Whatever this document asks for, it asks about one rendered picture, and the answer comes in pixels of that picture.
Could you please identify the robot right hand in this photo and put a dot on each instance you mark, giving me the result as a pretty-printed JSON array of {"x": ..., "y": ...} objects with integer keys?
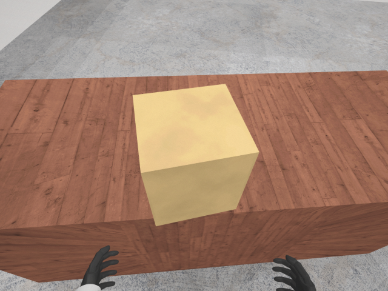
[{"x": 300, "y": 279}]

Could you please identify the carton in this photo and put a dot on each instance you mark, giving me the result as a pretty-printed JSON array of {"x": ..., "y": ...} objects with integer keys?
[{"x": 195, "y": 152}]

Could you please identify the robot left hand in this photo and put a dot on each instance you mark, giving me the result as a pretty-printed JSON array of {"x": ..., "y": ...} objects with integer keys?
[{"x": 94, "y": 275}]

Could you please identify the pedestal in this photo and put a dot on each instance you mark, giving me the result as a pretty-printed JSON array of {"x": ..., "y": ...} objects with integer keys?
[{"x": 70, "y": 179}]

